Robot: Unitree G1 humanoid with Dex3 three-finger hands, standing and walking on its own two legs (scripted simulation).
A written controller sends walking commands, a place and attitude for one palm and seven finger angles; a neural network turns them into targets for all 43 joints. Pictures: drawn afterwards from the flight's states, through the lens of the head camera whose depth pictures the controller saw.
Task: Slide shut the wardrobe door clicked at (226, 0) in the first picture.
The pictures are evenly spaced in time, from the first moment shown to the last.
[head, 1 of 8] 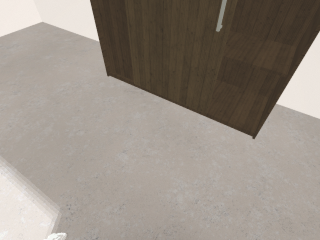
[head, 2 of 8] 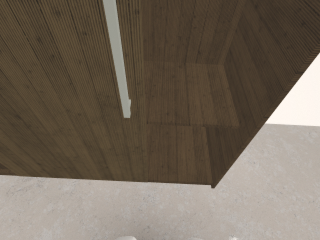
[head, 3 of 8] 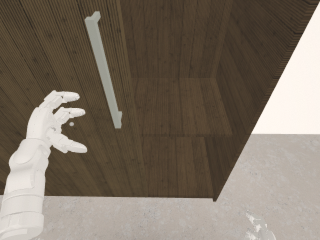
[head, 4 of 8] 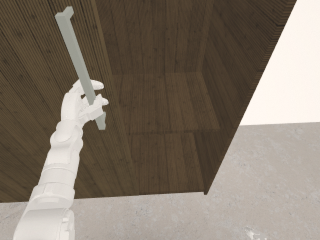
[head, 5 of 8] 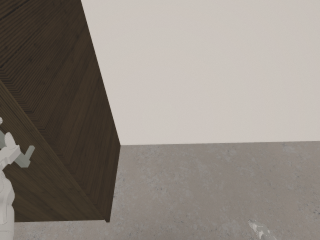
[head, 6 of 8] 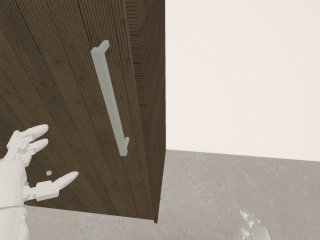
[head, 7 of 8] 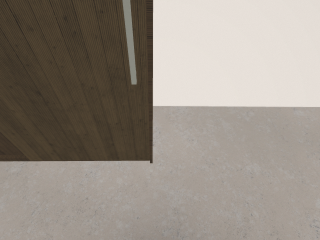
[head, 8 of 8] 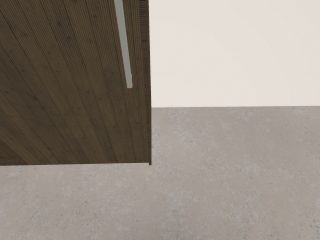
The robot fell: no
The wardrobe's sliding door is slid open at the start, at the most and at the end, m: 0.41 0.41 0.00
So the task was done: yes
